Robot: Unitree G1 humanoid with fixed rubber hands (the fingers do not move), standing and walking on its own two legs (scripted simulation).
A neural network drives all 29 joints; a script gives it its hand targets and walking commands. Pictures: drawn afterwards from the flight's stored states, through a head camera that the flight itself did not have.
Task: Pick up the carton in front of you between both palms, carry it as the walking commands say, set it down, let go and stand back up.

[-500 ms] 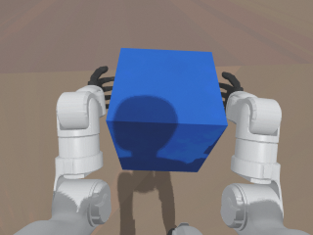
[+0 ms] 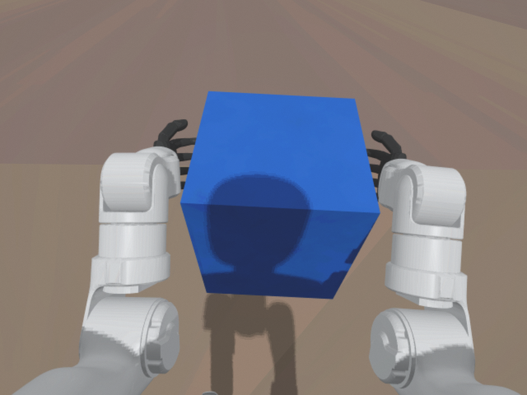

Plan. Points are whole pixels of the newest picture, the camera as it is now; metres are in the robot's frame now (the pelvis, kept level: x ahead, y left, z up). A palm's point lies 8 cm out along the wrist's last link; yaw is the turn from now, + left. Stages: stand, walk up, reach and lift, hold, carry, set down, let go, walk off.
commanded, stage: carry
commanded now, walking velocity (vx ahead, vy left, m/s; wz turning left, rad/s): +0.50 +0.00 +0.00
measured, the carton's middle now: (275, 202) +0.38 +0.01 +0.10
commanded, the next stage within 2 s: none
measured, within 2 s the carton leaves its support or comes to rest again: neither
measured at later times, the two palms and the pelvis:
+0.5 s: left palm (216, 68) +0.64 +0.13 +0.19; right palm (372, 73) +0.66 -0.17 +0.18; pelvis +0.28 -0.04 +0.04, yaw +1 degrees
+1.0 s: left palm out of the picture +0.94 +0.13 +0.22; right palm (359, 11) +0.92 -0.17 +0.21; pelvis +0.56 +0.00 +0.07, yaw +0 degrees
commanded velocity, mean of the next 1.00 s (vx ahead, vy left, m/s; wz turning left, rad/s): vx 0.50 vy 0.00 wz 0.00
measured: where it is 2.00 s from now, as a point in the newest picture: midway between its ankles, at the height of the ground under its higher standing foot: (278, 183)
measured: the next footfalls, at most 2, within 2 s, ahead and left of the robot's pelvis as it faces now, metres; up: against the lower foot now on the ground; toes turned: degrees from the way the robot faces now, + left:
right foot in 0.38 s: +0.39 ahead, -0.12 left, +0.05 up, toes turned -5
left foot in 0.80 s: +0.63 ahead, +0.09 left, +0.07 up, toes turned +7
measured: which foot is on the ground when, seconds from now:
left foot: down 0.00-0.38, up 0.40-0.78, down 0.80-1.00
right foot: down 0.00-0.00, up 0.02-0.36, down 0.38-0.84, up 0.86-1.00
